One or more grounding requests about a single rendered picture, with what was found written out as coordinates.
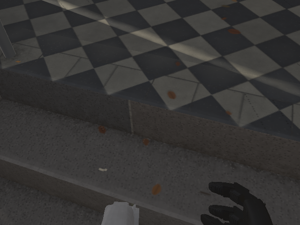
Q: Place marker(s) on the stairs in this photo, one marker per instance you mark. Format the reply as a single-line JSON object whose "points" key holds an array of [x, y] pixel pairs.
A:
{"points": [[68, 152]]}

